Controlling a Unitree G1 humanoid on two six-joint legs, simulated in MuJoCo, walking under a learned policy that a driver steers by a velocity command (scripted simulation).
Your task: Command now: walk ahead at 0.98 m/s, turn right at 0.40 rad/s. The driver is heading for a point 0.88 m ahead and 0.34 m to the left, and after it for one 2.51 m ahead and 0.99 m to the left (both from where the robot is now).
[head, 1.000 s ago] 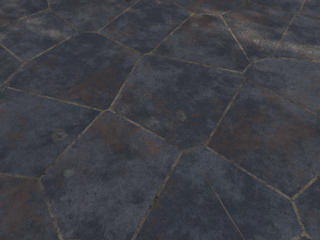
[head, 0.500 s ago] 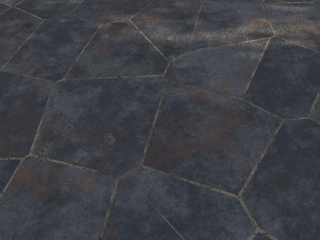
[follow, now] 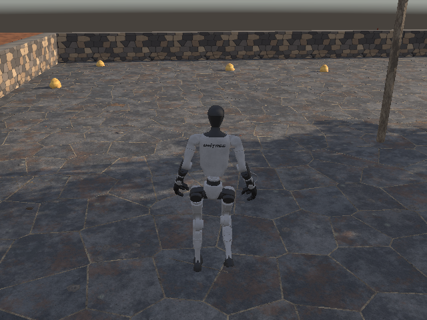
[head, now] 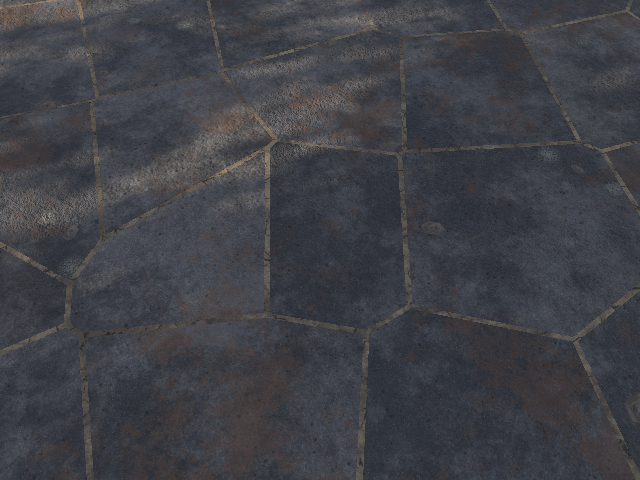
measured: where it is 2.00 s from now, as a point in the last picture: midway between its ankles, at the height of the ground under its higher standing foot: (214, 251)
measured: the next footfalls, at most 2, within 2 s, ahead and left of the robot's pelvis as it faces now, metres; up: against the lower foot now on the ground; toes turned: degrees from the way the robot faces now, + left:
right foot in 0.28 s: +0.46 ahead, -0.19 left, +0.00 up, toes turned +5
left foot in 0.74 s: +0.79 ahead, +0.16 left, +0.00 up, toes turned +32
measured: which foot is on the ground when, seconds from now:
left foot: down 0.00-0.30, up 0.32-0.72, down 0.74-1.00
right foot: up 0.00-0.26, down 0.28-0.72, up 0.74-1.00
